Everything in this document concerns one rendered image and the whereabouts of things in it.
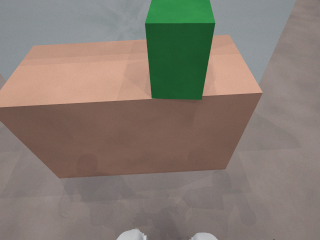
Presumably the pedestal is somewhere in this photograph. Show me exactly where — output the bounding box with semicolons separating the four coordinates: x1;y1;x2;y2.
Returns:
0;34;263;179

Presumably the left robot thigh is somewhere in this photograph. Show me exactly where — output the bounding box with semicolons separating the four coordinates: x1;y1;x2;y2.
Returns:
117;230;148;240

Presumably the carton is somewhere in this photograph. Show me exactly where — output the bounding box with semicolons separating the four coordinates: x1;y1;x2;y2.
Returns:
145;0;215;100

